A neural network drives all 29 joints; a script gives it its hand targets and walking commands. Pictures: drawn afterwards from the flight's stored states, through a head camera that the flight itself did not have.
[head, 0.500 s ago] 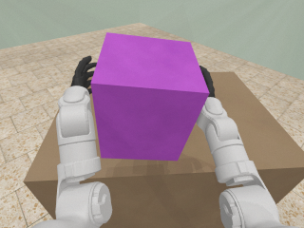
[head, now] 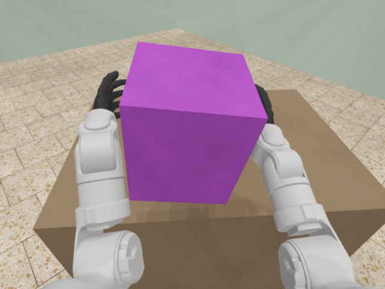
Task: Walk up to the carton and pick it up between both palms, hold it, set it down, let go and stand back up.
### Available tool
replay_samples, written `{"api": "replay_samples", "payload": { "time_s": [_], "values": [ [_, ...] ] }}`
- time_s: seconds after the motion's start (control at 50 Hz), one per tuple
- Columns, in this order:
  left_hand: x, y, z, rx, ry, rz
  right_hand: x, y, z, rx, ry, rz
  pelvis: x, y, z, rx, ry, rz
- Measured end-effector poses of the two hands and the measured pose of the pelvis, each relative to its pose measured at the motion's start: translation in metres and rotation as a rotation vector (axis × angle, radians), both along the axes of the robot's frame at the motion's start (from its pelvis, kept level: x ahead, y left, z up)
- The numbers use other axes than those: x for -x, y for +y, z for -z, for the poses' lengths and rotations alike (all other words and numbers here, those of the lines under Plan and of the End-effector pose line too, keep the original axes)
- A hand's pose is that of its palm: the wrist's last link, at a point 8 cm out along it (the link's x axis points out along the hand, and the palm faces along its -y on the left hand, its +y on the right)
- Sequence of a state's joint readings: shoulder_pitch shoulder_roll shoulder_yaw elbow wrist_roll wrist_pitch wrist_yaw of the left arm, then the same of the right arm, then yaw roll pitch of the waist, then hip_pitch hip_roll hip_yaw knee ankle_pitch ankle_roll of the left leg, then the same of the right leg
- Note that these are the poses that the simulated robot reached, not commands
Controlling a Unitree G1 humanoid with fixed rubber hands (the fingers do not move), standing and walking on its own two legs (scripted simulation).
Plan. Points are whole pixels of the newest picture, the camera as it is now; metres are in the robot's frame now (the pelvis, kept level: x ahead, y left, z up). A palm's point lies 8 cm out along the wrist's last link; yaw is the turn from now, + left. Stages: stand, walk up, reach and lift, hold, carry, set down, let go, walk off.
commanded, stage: hold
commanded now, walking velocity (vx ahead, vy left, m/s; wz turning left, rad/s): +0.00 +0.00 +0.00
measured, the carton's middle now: (185, 128) +0.38 +0.00 +0.19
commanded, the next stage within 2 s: set down in 1.82 s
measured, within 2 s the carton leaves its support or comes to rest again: neither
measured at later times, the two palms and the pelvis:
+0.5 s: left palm (107, 110) +0.37 +0.15 +0.24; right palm (262, 122) +0.36 -0.15 +0.21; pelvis +0.00 -0.01 +0.00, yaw +0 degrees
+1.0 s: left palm (106, 113) +0.36 +0.15 +0.24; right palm (261, 125) +0.36 -0.15 +0.21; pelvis +0.00 +0.00 +0.00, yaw +0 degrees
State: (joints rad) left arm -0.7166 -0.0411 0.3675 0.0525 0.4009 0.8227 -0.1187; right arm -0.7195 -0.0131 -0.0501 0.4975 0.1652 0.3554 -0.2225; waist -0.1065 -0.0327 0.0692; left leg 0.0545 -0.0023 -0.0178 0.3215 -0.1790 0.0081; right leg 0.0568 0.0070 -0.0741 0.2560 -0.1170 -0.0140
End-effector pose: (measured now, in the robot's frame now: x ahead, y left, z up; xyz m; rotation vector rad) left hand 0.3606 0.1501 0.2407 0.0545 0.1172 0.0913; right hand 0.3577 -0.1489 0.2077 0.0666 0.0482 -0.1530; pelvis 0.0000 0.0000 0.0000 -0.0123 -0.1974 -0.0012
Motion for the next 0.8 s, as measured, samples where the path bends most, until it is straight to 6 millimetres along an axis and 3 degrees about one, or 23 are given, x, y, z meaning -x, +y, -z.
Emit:
{"api": "replay_samples", "payload": {
  "time_s": [0.8],
  "values": [
    [-0.0037, 0.0001, 0.0018, 0.004, -0.004, 0.007, -0.003, -0.0003, -0.0002, -0.001, -0.006, 0.003, -0.0071, -0.0019, 0.0002, 0.003, -0.006, -0.006]
  ]
}}
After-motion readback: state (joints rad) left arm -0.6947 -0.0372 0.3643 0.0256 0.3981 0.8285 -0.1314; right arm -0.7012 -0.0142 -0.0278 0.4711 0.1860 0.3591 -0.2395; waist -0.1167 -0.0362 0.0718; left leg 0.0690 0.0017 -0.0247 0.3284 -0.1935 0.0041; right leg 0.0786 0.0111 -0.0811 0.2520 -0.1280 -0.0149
